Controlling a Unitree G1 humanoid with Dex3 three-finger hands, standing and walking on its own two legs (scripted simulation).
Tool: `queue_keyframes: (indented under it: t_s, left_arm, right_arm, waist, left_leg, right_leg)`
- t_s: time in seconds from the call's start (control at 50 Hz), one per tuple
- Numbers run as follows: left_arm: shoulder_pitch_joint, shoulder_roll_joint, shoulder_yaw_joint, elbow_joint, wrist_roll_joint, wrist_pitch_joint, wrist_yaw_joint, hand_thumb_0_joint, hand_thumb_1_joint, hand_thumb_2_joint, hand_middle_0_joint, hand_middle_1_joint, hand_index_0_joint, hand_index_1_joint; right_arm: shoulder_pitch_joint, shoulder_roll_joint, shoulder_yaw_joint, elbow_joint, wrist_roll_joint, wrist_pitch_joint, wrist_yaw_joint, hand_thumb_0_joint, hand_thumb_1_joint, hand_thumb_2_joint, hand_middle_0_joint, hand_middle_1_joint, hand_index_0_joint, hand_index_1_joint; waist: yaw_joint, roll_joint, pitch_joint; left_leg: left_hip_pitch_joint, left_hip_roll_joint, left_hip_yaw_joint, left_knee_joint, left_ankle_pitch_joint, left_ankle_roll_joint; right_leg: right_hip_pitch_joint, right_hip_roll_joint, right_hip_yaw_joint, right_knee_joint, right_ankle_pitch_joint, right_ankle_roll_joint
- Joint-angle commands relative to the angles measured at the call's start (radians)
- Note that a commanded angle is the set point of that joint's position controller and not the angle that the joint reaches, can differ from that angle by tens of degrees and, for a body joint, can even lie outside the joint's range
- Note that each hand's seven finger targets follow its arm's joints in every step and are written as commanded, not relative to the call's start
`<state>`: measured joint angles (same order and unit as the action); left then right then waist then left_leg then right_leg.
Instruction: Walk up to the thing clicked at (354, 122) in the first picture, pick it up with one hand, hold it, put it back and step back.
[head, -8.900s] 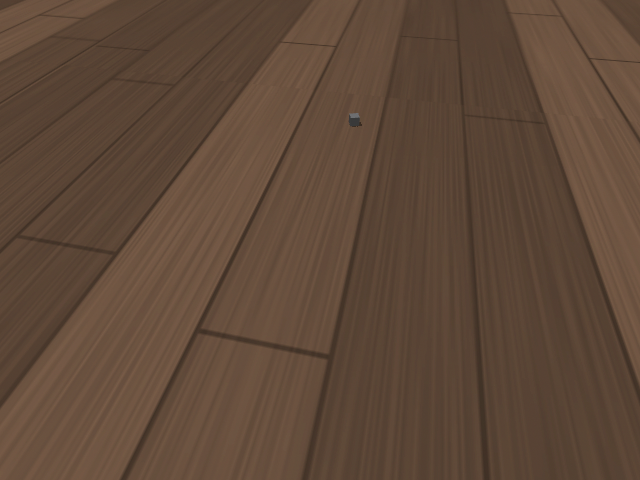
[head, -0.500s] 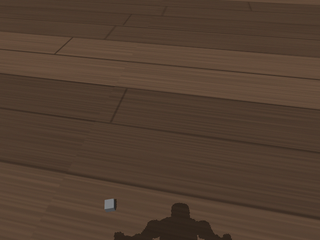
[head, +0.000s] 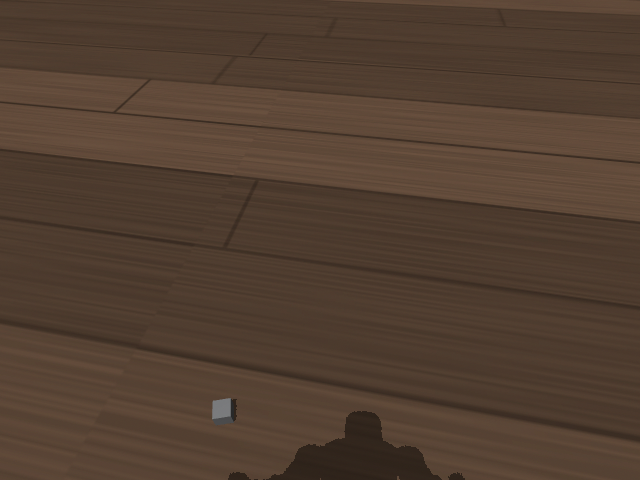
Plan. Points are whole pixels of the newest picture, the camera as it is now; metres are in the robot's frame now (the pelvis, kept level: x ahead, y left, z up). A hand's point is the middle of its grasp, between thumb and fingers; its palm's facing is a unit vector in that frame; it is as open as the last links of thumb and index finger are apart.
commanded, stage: stand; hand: left
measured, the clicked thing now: (223, 411) +0.49 +0.33 -0.76
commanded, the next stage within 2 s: walk up in 0.84 s
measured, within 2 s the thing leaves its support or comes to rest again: neither
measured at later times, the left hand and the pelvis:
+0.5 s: hand out of the picture +0.07 +0.26 -0.16, palm faces -0.02 -0.94 -0.35, open 7.4 cm; pelvis +0.00 +0.00 +0.00, yaw +0 degrees
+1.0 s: hand out of the picture +0.05 +0.30 -0.15, palm faces +0.02 -0.90 -0.43, open 7.4 cm; pelvis +0.00 +0.03 -0.01, yaw +1 degrees
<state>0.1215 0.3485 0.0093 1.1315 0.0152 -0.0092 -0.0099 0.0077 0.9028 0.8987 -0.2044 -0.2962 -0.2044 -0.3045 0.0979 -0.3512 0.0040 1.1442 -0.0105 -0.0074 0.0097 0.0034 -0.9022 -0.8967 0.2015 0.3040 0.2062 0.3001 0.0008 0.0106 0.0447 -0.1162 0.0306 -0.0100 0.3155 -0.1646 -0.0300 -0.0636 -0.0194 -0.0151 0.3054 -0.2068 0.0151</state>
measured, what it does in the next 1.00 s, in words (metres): stands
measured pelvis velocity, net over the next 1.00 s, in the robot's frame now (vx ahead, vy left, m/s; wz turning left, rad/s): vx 0.00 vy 0.03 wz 0.02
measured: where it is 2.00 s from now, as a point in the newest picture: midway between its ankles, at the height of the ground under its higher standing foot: outside the picture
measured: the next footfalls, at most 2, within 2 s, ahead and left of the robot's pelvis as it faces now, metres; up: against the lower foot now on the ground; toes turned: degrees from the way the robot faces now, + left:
left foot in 1.12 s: +0.08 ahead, +0.23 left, +0.00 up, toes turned +2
right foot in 1.36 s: +0.07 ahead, -0.02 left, +0.00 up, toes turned +2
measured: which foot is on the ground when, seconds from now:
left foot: down 0.00-0.86, up 0.88-1.00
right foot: down 0.00-1.00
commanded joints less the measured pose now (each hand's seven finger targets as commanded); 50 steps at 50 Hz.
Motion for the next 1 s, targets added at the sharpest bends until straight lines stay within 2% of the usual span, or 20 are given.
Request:
queue_keyframes:
  t_s: [0.0, 0.06, 0.16, 0.2, 0.24, 0.4, 0.48, 0.56, 0.6, 0.72, 0.8, 0.82, 0.84, 0.86, 0.88, 0.9, 0.92, 0.94, 0.98]
  left_arm:
    - [-0.034, 0.217, 0.038, -0.057, -0.005, -0.020, 0.019, 0.000, 0.900, 0.900, -0.200, -0.300, -0.200, -0.300]
    - [-0.038, 0.221, 0.038, -0.059, -0.006, -0.019, 0.020, 0.000, 0.900, 0.900, -0.200, -0.300, -0.200, -0.300]
    - [-0.039, 0.224, 0.039, -0.062, -0.004, -0.021, 0.019, 0.000, 0.900, 0.900, -0.200, -0.300, -0.200, -0.300]
    - [-0.032, 0.216, 0.038, -0.058, -0.006, -0.017, 0.019, 0.000, 0.900, 0.900, -0.200, -0.300, -0.200, -0.300]
    - [-0.020, 0.214, 0.037, -0.059, -0.005, -0.017, 0.019, 0.000, 0.900, 0.900, -0.200, -0.300, -0.200, -0.300]
    - [-0.029, 0.218, 0.036, -0.057, -0.006, -0.017, 0.019, 0.000, 0.900, 0.900, -0.200, -0.300, -0.200, -0.300]
    - [-0.031, 0.219, 0.036, -0.063, -0.005, -0.019, 0.019, 0.000, 0.900, 0.900, -0.200, -0.300, -0.200, -0.300]
    - [-0.022, 0.217, 0.036, -0.062, -0.005, -0.018, 0.019, 0.000, 0.900, 0.900, -0.200, -0.300, -0.200, -0.300]
    - [-0.029, 0.222, 0.036, -0.064, -0.006, -0.020, 0.020, 0.000, 0.900, 0.900, -0.200, -0.300, -0.200, -0.300]
    - [-0.027, 0.217, 0.034, -0.062, -0.005, -0.017, 0.018, 0.000, 0.900, 0.900, -0.200, -0.300, -0.200, -0.300]
    - [-0.026, 0.218, 0.034, -0.065, -0.004, -0.020, 0.019, 0.000, 0.900, 0.900, -0.200, -0.300, -0.200, -0.300]
    - [0.113, 0.330, 0.086, -0.052, -0.007, -0.042, 0.049, 0.000, 0.900, 0.900, -0.200, -0.300, -0.200, -0.300]
    - [0.171, 0.368, 0.102, -0.049, -0.002, -0.047, 0.066, 0.000, 0.900, 0.900, -0.200, -0.300, -0.200, -0.300]
    - [0.174, 0.391, 0.121, -0.070, 0.011, -0.050, 0.077, 0.000, 0.900, 0.900, -0.200, -0.300, -0.200, -0.300]
    - [0.161, 0.399, 0.131, -0.108, 0.018, -0.054, 0.085, 0.000, 0.900, 0.900, -0.200, -0.300, -0.200, -0.300]
    - [0.115, 0.368, 0.127, -0.139, 0.016, -0.056, 0.087, 0.000, 0.900, 0.900, -0.200, -0.300, -0.200, -0.300]
    - [0.071, 0.352, 0.122, -0.165, 0.019, -0.058, 0.089, 0.000, 0.900, 0.900, -0.200, -0.300, -0.200, -0.300]
    - [0.067, 0.337, 0.118, -0.178, 0.019, -0.060, 0.088, 0.000, 0.900, 0.900, -0.200, -0.300, -0.200, -0.300]
    - [0.070, 0.330, 0.113, -0.204, 0.024, -0.064, 0.083, 0.000, 0.900, 0.900, -0.200, -0.300, -0.200, -0.300]
  right_arm:
    - [-0.044, -0.216, -0.041, -0.063, 0.001, -0.022, -0.016, 0.000, -0.900, -0.900, 0.200, 0.300, 0.200, 0.300]
    - [-0.035, -0.212, -0.040, -0.061, 0.001, -0.020, -0.016, 0.000, -0.900, -0.900, 0.200, 0.300, 0.200, 0.300]
    - [-0.031, -0.211, -0.039, -0.063, 0.001, -0.022, -0.017, 0.000, -0.900, -0.900, 0.200, 0.300, 0.200, 0.300]
    - [-0.032, -0.215, -0.038, -0.061, 0.001, -0.022, -0.018, 0.000, -0.900, -0.900, 0.200, 0.300, 0.200, 0.300]
    - [-0.040, -0.215, -0.038, -0.064, 0.002, -0.023, -0.018, 0.000, -0.900, -0.900, 0.200, 0.300, 0.200, 0.300]
    - [-0.023, -0.215, -0.039, -0.063, 0.003, -0.022, -0.018, 0.000, -0.900, -0.900, 0.200, 0.300, 0.200, 0.300]
    - [-0.025, -0.216, -0.039, -0.065, 0.002, -0.024, -0.019, 0.000, -0.900, -0.900, 0.200, 0.300, 0.200, 0.300]
    - [-0.031, -0.215, -0.038, -0.067, 0.003, -0.024, -0.019, 0.000, -0.900, -0.900, 0.200, 0.300, 0.200, 0.300]
    - [-0.024, -0.210, -0.037, -0.069, 0.003, -0.024, -0.019, 0.000, -0.900, -0.900, 0.200, 0.300, 0.200, 0.300]
    - [-0.031, -0.214, -0.039, -0.064, 0.001, -0.021, -0.017, 0.000, -0.900, -0.900, 0.200, 0.300, 0.200, 0.300]
    - [-0.032, -0.215, -0.041, -0.066, 0.002, -0.020, -0.016, 0.000, -0.900, -0.900, 0.200, 0.300, 0.200, 0.300]
    - [-0.030, -0.283, -0.093, -0.129, -0.044, 0.016, 0.011, 0.000, -0.900, -0.900, 0.200, 0.300, 0.200, 0.300]
    - [-0.054, -0.231, -0.088, -0.161, -0.051, 0.032, 0.021, 0.000, -0.900, -0.900, 0.200, 0.300, 0.200, 0.300]
    - [-0.071, -0.215, -0.091, -0.201, -0.058, 0.047, 0.030, 0.000, -0.900, -0.900, 0.200, 0.300, 0.200, 0.300]
    - [-0.050, -0.220, -0.099, -0.232, -0.062, 0.059, 0.038, 0.000, -0.900, -0.900, 0.200, 0.300, 0.200, 0.300]
    - [-0.014, -0.222, -0.107, -0.232, -0.055, 0.066, 0.046, 0.000, -0.900, -0.900, 0.200, 0.300, 0.200, 0.300]
    - [0.016, -0.230, -0.117, -0.244, -0.050, 0.070, 0.053, 0.000, -0.900, -0.900, 0.200, 0.300, 0.200, 0.300]
    - [0.033, -0.225, -0.123, -0.253, -0.048, 0.071, 0.058, 0.000, -0.900, -0.900, 0.200, 0.300, 0.200, 0.300]
    - [0.031, -0.209, -0.124, -0.273, -0.045, 0.071, 0.066, 0.000, -0.900, -0.900, 0.200, 0.300, 0.200, 0.300]
  waist:
    - [-0.001, -0.008, -0.053]
    - [-0.003, -0.015, -0.052]
    - [-0.004, -0.014, -0.072]
    - [-0.001, 0.006, -0.057]
    - [0.007, 0.002, -0.066]
    - [-0.001, -0.019, -0.057]
    - [0.001, -0.015, -0.067]
    - [0.004, -0.004, -0.065]
    - [0.000, -0.024, -0.067]
    - [-0.002, -0.011, -0.037]
    - [-0.001, -0.014, -0.048]
    - [0.048, 0.077, -0.058]
    - [0.068, -0.012, -0.045]
    - [0.084, -0.063, -0.011]
    - [0.075, -0.075, 0.011]
    - [0.045, -0.080, 0.033]
    - [0.010, -0.098, 0.044]
    - [0.001, -0.107, 0.044]
    - [0.009, -0.156, 0.038]
  left_leg:
    - [0.021, 0.099, -0.080, -0.039, 0.138, 0.042]
    - [0.012, 0.099, -0.085, -0.041, 0.132, 0.040]
    - [0.026, 0.100, -0.077, -0.028, 0.175, 0.044]
    - [0.011, 0.098, -0.081, -0.040, 0.154, 0.040]
    - [0.026, 0.101, -0.082, -0.034, 0.177, 0.044]
    - [0.020, 0.099, -0.082, -0.039, 0.160, 0.042]
    - [0.025, 0.103, -0.081, -0.028, 0.199, 0.045]
    - [0.028, 0.100, -0.080, -0.032, 0.183, 0.044]
    - [0.036, 0.104, -0.081, -0.028, 0.207, 0.043]
    - [0.015, 0.095, -0.082, -0.044, 0.108, 0.040]
    - [0.015, 0.101, -0.086, -0.037, 0.133, 0.044]
    - [-0.098, 0.022, -0.014, 0.121, 0.060, 0.062]
    - [-0.241, -0.012, 0.017, 0.238, -0.131, 0.047]
    - [-0.351, -0.008, -0.038, 0.425, -0.318, 0.039]
    - [-0.405, 0.017, -0.117, 0.570, -0.341, 0.042]
    - [-0.422, 0.028, -0.155, 0.639, -0.324, 0.043]
    - [-0.419, 0.044, -0.182, 0.654, -0.309, 0.037]
    - [-0.397, 0.047, -0.178, 0.635, -0.299, 0.029]
    - [-0.343, 0.054, -0.133, 0.527, -0.289, 0.016]
  right_leg:
    - [-0.034, -0.115, 0.079, -0.056, 0.134, -0.026]
    - [-0.033, -0.113, 0.076, -0.054, 0.114, -0.028]
    - [-0.016, -0.120, 0.080, -0.047, 0.180, -0.029]
    - [-0.018, -0.116, 0.078, -0.046, 0.146, -0.029]
    - [-0.019, -0.116, 0.074, -0.042, 0.163, -0.029]
    - [-0.027, -0.116, 0.079, -0.045, 0.142, -0.031]
    - [-0.011, -0.120, 0.080, -0.040, 0.181, -0.030]
    - [-0.019, -0.118, 0.075, -0.045, 0.170, -0.028]
    - [-0.020, -0.118, 0.074, -0.041, 0.182, -0.027]
    - [-0.044, -0.114, 0.078, -0.057, 0.107, -0.030]
    - [-0.031, -0.118, 0.079, -0.055, 0.125, -0.029]
    - [0.084, -0.168, 0.140, -0.043, 0.101, -0.074]
    - [0.150, -0.260, 0.234, -0.057, 0.117, -0.125]
    - [0.127, -0.376, 0.334, -0.085, 0.074, -0.217]
    - [0.077, -0.439, 0.374, -0.081, 0.051, -0.272]
    - [0.033, -0.424, 0.330, -0.076, 0.088, -0.286]
    - [0.014, -0.398, 0.281, -0.056, 0.159, -0.280]
    - [-0.009, -0.362, 0.219, -0.049, 0.189, -0.260]
    - [-0.026, -0.316, 0.134, -0.008, 0.279, -0.236]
